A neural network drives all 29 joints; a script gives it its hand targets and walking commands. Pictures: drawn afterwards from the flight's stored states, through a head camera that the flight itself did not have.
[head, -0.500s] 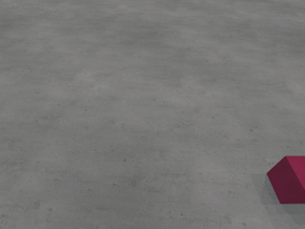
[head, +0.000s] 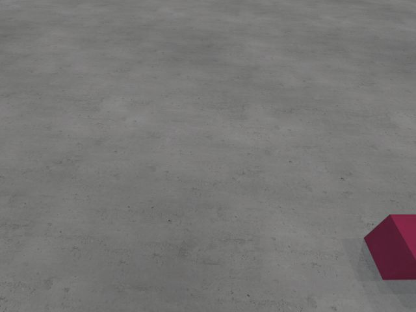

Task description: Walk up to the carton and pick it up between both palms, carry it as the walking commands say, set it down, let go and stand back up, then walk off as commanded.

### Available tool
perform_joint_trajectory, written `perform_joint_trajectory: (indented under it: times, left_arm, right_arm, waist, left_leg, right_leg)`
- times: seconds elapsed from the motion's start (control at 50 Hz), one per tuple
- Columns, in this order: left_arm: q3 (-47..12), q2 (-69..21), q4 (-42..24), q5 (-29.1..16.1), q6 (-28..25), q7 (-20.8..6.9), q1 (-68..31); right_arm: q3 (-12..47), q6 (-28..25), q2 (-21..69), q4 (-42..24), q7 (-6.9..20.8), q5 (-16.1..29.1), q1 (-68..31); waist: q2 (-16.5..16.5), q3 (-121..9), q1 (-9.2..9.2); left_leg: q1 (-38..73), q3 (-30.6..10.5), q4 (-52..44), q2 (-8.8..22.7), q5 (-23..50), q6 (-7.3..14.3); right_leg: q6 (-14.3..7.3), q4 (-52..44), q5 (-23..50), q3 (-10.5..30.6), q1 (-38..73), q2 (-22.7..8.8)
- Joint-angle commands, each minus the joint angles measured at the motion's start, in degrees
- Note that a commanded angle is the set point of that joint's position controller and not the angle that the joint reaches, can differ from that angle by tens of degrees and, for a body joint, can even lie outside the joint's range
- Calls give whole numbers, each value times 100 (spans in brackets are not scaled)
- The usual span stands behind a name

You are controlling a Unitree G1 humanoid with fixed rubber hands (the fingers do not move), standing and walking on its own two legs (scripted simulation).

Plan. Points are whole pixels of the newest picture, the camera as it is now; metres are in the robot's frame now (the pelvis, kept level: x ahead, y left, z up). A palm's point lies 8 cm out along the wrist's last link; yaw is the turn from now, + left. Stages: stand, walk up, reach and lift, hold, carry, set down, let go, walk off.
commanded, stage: stand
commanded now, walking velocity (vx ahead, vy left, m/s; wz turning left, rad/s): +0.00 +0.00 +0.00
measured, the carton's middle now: (407, 247) +0.57 -0.92 -0.65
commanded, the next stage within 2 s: walk off in 0.76 s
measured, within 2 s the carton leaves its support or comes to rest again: neither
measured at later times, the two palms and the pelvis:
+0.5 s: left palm out of the picture +0.02 +0.27 -0.13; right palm out of the picture +0.04 -0.29 -0.12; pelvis -0.02 -0.01 +0.00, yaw +0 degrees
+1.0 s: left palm out of the picture +0.04 +0.27 -0.12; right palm out of the picture +0.06 -0.31 -0.11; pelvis -0.03 -0.02 +0.01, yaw +1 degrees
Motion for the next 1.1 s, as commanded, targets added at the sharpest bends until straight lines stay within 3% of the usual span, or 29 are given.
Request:
perform_joint_trajectory:
  times: [0.0, 0.06, 0.08, 0.1, 0.28, 0.4, 0.44, 0.54, 0.62, 0.66, 0.7, 0.72, 0.78, 0.82, 0.92, 0.94, 0.96, 0.98, 1.02, 1.08]
  left_arm:
    - [94, 633, -92, 0, -32, 9, 452]
    - [139, 775, -208, 8, -24, 28, 406]
    - [176, 1016, -275, 20, -44, 58, 314]
    - [172, 1011, -316, 16, -83, 40, 179]
    - [216, 1309, -552, 44, -126, -21, -113]
    - [207, 1567, -648, 49, -93, -67, -385]
    - [212, 1721, -638, 20, -113, -87, -475]
    - [220, 1970, -680, 22, -133, -126, -692]
    - [247, 2068, -746, 12, -152, -158, -883]
    - [224, 1991, -673, 15, -166, -164, -824]
    - [205, 2003, -679, 22, -170, -182, -987]
    - [187, 1931, -677, 18, -158, -196, -1006]
    - [185, 2000, -685, -8, -169, -206, -1055]
    - [213, 2105, -688, 24, -163, -202, -1124]
    - [181, 2076, -625, 8, -158, -226, -1030]
    - [26, 1376, -430, -53, -101, -230, -858]
    - [-20, 1244, -318, -24, -9, -238, -647]
    - [-2, 1318, -254, 8, 58, -223, -453]
    - [70, 1548, -374, 71, 136, -226, -674]
    - [124, 1702, -715, 150, 118, -298, -1195]
  right_arm:
    - [-182, -61, -888, -195, -25, -20, 280]
    - [-212, -66, -996, -283, -14, -37, 193]
    - [-229, -87, -1072, -340, -29, -37, 180]
    - [-250, -104, -1166, -389, -25, -37, 39]
    - [-384, -90, -1626, -559, -1, -61, -149]
    - [-406, -71, -1904, -720, 63, -52, -629]
    - [-392, -66, -1923, -676, 94, -46, -710]
    - [-390, -80, -2037, -638, 115, -28, -867]
    - [-403, -71, -2172, -617, 141, -25, -1043]
    - [-362, -83, -2097, -581, 160, 1, -992]
    - [-384, -90, -2205, -572, 162, -16, -1100]
    - [-368, -88, -2203, -570, 156, -36, -1121]
    - [-380, -88, -2294, -561, 159, -32, -1303]
    - [-344, -99, -2186, -536, 159, -24, -1218]
    - [-330, -94, -2264, -488, 175, -32, -1225]
    - [-149, -55, -1588, -286, 196, 10, -1048]
    - [-86, -10, -1471, -228, 221, -53, -896]
    - [-60, 71, -1507, -334, 266, -88, -831]
    - [-216, 162, -2007, -303, 248, -158, -584]
    - [-424, 154, -2456, -155, 202, -217, -70]
  waist:
    - [149, 240, 2]
    - [152, 295, 38]
    - [-60, 153, 26]
    - [105, 133, 20]
    - [65, -25, -47]
    - [52, 140, 24]
    - [196, 86, 21]
    - [-27, 70, 26]
    - [308, -67, 10]
    - [42, -138, -20]
    - [-7, -78, -32]
    - [223, -110, 5]
    - [259, -163, 50]
    - [78, -78, -1]
    - [32, -249, 33]
    - [51, -511, 4]
    - [90, -409, -8]
    - [275, -150, -61]
    - [706, 184, -308]
    - [897, 654, -583]
  left_leg:
    - [-119, -567, -421, 809, 2753, 1]
    - [-157, -583, -423, 831, 2564, 35]
    - [-149, -613, -432, 855, 2384, 75]
    - [-169, -550, -362, 829, 2539, 60]
    - [-25, -631, -390, 933, 2357, 31]
    - [-217, -644, -604, 904, 1874, -55]
    - [-187, -703, -652, 922, 1728, -45]
    - [-144, -726, -801, 909, 1537, -78]
    - [13, -721, -844, 918, 1429, -96]
    - [-15, -796, -904, 973, 1298, -63]
    - [91, -724, -847, 956, 1400, -106]
    - [-5, -748, -894, 967, 1397, -97]
    - [-68, -755, -946, 963, 1332, -94]
    - [-106, -710, -904, 959, 1478, -118]
    - [42, -710, -901, 986, 1587, -131]
    - [196, -697, -976, 1012, 1247, -222]
    - [152, -819, -1153, 1104, 471, -290]
    - [103, -1066, -1337, 1235, -553, -211]
    - [244, -1664, -1613, 1721, -1780, 161]
    - [260, -2597, -1993, 2607, -1844, 845]
  right_leg:
    - [-196, -205, 1164, 70, -115, -162]
    - [-201, -199, 1059, 132, -182, -216]
    - [-239, -212, 1100, 153, -69, -244]
    - [-249, -187, 1283, 159, -58, -258]
    - [-321, -212, 1165, 139, -14, -241]
    - [-362, -415, 1085, 222, 95, -312]
    - [-396, -452, 955, 245, 129, -294]
    - [-421, -578, 969, 275, 200, -314]
    - [-433, -634, 984, 269, 147, -285]
    - [-425, -662, 889, 295, 252, -297]
    - [-445, -737, 858, 315, 67, -313]
    - [-454, -704, 846, 315, 176, -335]
    - [-456, -735, 883, 317, 268, -320]
    - [-433, -749, 1011, 333, 213, -341]
    - [-419, -765, 997, 263, 295, -323]
    - [-355, -754, 634, 182, 301, -288]
    - [-256, -707, 332, 64, 186, -169]
    - [-177, -416, -160, -134, -128, 27]
    - [-201, 384, -598, -318, -923, 202]
    - [-273, 2038, -1228, 218, -2162, -28]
